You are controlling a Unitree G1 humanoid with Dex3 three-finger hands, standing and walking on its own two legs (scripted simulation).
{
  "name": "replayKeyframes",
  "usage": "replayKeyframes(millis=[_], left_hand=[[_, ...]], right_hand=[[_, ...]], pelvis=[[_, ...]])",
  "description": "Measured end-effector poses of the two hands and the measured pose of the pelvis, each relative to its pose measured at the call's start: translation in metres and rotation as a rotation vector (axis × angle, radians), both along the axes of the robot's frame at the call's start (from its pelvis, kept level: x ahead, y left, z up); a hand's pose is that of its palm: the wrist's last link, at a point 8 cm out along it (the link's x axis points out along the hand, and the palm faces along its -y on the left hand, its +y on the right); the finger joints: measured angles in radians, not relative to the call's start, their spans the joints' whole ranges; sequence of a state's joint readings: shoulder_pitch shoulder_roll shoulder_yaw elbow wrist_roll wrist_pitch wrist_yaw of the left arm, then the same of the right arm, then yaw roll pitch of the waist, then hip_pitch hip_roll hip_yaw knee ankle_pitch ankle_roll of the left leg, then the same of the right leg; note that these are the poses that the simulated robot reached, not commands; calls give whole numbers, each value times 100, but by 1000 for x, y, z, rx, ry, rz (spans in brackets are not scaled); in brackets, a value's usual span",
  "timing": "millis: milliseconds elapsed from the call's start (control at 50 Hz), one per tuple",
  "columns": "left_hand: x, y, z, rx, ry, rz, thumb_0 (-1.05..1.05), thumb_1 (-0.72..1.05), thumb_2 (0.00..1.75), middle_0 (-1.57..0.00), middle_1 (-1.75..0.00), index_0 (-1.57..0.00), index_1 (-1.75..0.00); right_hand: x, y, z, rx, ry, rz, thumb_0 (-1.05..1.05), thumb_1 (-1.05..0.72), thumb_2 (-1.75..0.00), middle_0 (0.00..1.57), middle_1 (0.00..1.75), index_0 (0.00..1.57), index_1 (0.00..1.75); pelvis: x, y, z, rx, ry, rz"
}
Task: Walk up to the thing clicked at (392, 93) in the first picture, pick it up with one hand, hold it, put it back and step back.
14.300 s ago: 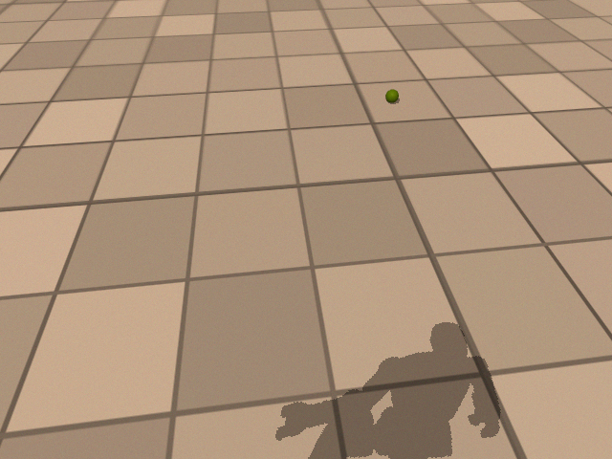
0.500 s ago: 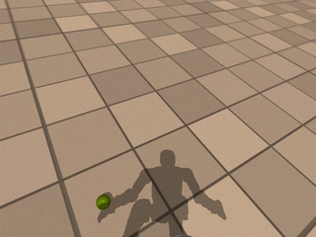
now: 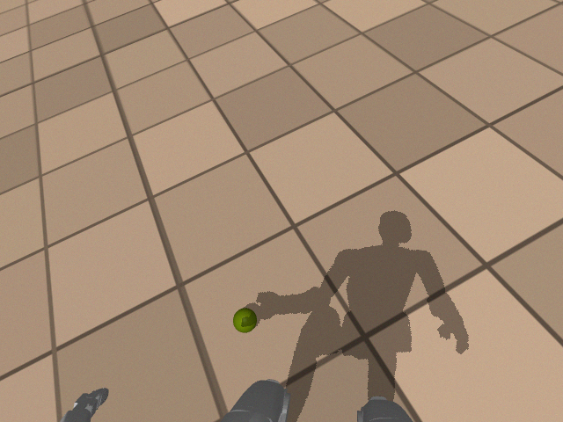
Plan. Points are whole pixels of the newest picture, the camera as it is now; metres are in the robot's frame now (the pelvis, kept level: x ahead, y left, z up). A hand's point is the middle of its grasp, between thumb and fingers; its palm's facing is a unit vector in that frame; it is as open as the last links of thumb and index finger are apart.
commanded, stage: walk up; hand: left
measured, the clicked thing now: (245, 320) +0.47 +0.26 -0.72
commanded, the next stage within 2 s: none
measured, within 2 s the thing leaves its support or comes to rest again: neither
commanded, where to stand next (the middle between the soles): +0.08 +0.03 m, yaw -1 degrees
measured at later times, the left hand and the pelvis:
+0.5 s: hand out of the picture +0.01 +0.30 -0.17, palm faces +0.00 -0.95 -0.32, open 7.4 cm; pelvis +0.00 +0.03 +0.00, yaw +1 degrees
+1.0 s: hand out of the picture +0.10 +0.29 -0.09, palm faces +0.01 -0.80 -0.60, open 7.4 cm; pelvis +0.00 -0.01 +0.00, yaw +1 degrees
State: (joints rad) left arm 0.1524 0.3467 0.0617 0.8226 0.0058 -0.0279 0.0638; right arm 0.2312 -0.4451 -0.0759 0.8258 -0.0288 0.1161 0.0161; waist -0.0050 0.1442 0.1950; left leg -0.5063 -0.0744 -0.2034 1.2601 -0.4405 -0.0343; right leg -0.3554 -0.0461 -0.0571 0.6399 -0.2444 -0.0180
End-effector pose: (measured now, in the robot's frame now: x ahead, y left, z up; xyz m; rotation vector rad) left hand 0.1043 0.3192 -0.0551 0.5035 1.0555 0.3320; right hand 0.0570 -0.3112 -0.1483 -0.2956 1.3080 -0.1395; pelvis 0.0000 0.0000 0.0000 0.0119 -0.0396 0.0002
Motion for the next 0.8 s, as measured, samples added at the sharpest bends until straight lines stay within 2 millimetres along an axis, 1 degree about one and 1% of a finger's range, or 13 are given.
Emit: replayKeyframes(millis=[100, 180, 220, 280, 340, 420, 480, 540, 580, 640, 680, 740, 800], left_hand=[[-26, 27, -11, -6, -6, 11, 0, 90, 89, -21, -31, -21, -30], [-51, 54, -37, -57, 1, 46, 0, 90, 89, -21, -30, -21, -30], [-65, 62, -52, -88, 24, 81, 0, 90, 90, -21, -30, -21, -30], [-82, 60, -66, -149, 80, 118, 0, 91, 90, -21, -30, -21, -30], [-95, 54, -76, -205, 114, 136, 1, 91, 90, -21, -30, -20, -30], [-105, 40, -82, -249, 186, 117, 1, 91, 90, -21, -30, -20, -30], [-101, 31, -80, -256, 218, 90, 1, 91, 90, -21, -30, -20, -30], [-85, 21, -72, -241, 212, 64, 1, 91, 90, -21, -30, -21, -30], [-69, 13, -65, -217, 183, 45, 1, 91, 90, -21, -30, -21, -30], [-49, -1, -54, -164, 114, 27, 1, 91, 90, -21, -30, -21, -30], [-42, -11, -43, -136, 96, 11, 1, 91, 90, -21, -30, -21, -30], [-35, -22, -24, -103, 100, -2, 0, 91, 89, -21, -30, -21, -30], [-30, -24, -9, -50, 98, -5, 0, 90, 89, -21, -30, -21, -30]], right_hand=[[1, 10, 5, -35, 2, 43, 1, -90, -90, 21, 30, 21, 30], [5, 24, 18, -87, -51, 75, 1, -90, -90, 21, 30, 21, 30], [6, 32, 27, -113, -89, 83, 1, -90, -90, 21, 30, 21, 30], [7, 42, 44, -129, -128, 82, 1, -90, -90, 21, 30, 21, 30], [16, 49, 57, -142, -161, 101, 1, -90, -90, 21, 30, 21, 30], [28, 43, 69, -157, -226, 110, 1, -90, -90, 21, 30, 21, 30], [29, 27, 74, -172, -248, 96, 1, -89, -90, 21, 30, 21, 30], [23, 3, 72, -179, -229, 78, 0, -89, -90, 21, 30, 21, 30], [19, -16, 65, -177, -199, 65, 0, -89, -90, 21, 30, 21, 30], [17, -40, 46, -169, -138, 32, 1, -90, -90, 21, 30, 21, 30], [21, -44, 38, -150, -107, 3, 1, -90, -90, 21, 30, 21, 30], [30, -42, 29, -97, -106, -15, 1, -90, -90, 20, 30, 21, 30], [37, -35, 19, -44, -101, -7, 1, -90, -90, 20, 30, 20, 30]], pelvis=[[-13, 17, -7, -1, 3, 38], [-18, 35, -19, 10, -8, 59], [-18, 42, -21, 34, -26, 40], [-15, 46, -14, -6, -29, 65], [-13, 45, -9, -7, -24, 53], [-10, 40, -6, -9, -18, 32], [-5, 31, -5, -7, -13, 15], [4, 17, -5, -3, -10, 6], [10, 5, -7, -2, -9, 1], [17, -12, -12, -30, -21, 15], [21, -19, -9, -12, -19, 4], [24, -23, 0, 3, -15, -4], [23, -24, 4, 8, -10, -12]])
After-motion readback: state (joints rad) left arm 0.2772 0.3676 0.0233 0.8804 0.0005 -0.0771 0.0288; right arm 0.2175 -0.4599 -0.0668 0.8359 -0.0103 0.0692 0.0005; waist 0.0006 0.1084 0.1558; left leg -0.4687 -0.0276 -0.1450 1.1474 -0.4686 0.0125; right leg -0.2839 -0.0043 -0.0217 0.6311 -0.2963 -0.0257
